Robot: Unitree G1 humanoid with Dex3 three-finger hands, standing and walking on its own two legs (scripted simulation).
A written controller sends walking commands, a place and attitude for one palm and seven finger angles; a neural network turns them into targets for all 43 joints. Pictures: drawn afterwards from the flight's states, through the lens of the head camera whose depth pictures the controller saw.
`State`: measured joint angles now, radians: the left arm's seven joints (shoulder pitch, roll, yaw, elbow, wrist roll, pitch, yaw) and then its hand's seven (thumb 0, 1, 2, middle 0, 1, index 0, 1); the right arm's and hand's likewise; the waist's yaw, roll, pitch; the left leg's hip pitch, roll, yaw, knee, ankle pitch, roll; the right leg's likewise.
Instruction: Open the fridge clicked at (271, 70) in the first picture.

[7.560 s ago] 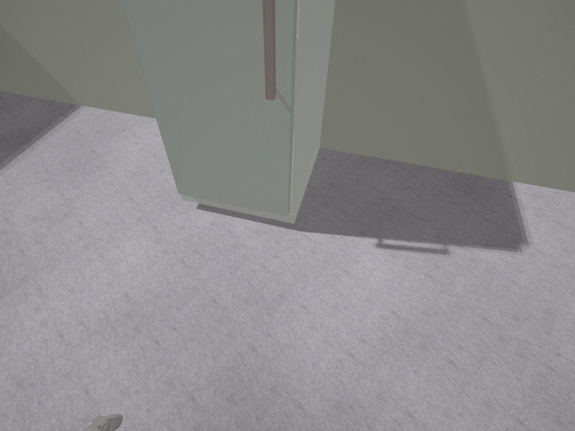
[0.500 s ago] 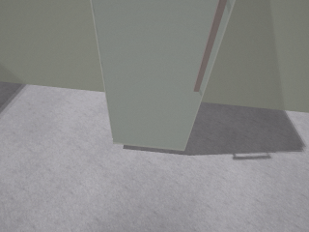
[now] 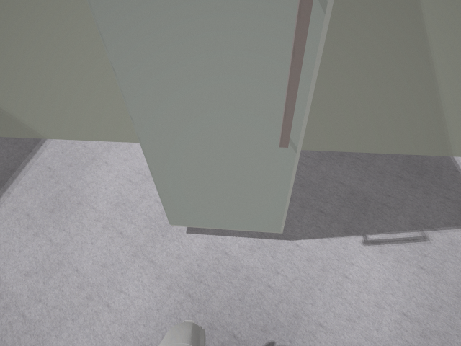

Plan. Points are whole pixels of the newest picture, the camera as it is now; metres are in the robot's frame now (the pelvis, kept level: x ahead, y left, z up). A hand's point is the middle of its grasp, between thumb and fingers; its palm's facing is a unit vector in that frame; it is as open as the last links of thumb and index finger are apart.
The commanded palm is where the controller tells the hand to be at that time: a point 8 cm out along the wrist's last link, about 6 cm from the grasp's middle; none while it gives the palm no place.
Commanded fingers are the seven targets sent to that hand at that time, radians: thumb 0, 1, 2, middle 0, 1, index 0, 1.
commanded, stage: take the last steps up to it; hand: right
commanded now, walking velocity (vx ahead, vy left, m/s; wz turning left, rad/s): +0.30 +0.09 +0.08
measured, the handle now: (293, 72) +0.69 -0.10 +0.13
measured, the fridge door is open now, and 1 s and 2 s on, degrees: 0 0 0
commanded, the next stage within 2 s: come to a stop and stand still in 0.34 s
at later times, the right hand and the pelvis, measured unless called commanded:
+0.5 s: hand (304, 312) +0.23 -0.13 -0.17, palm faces +0.01 +0.97 -0.23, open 7.2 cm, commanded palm none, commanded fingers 0.00 -0.90 -0.90 0.20 0.30 0.20 0.30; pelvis +0.19 +0.06 +0.00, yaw +1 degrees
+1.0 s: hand (296, 321) +0.22 -0.11 -0.17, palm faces +0.02 +0.95 -0.30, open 7.4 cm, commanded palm none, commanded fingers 0.00 -0.90 -0.90 0.20 0.30 0.20 0.30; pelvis +0.19 +0.09 -0.01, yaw +3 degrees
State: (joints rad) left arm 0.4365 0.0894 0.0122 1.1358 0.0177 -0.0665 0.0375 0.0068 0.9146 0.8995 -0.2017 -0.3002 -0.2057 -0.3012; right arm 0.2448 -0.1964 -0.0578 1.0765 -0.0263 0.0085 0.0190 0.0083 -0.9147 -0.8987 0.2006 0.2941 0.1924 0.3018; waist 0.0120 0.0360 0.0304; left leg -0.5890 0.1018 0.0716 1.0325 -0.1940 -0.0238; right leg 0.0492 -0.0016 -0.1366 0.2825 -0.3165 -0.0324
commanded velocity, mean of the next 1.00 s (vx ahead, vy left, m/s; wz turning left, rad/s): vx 0.00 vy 0.00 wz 0.01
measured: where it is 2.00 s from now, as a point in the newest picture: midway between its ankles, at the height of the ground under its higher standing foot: outside the picture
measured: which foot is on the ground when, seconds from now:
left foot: up 0.00-0.18, down 0.20-1.00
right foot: down 0.00-0.22, up 0.24-0.58, down 0.60-0.90, up 0.92-1.00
